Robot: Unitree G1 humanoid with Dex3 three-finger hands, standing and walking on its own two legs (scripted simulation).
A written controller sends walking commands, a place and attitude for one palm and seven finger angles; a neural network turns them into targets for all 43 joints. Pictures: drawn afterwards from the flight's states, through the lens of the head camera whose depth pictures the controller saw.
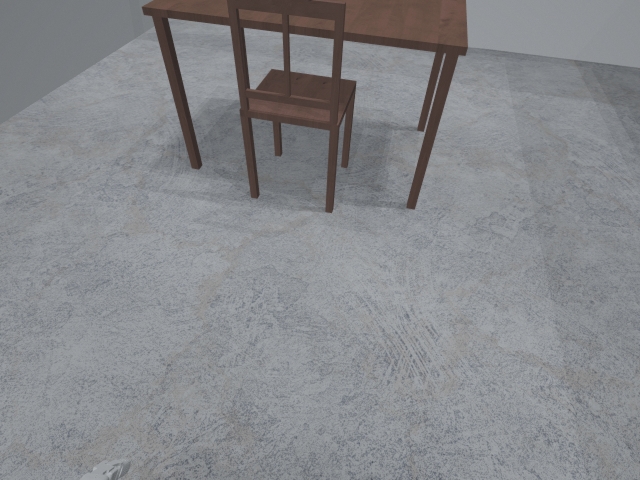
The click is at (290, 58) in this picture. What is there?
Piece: chair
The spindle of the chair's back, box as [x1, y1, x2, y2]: [282, 14, 290, 96]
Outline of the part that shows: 282,14 285,95 289,96 290,77 288,15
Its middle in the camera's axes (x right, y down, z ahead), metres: -0.12 -0.63 +1.35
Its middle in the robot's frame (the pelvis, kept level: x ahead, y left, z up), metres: +1.42 +0.18 -0.08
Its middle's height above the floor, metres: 0.69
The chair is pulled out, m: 0.00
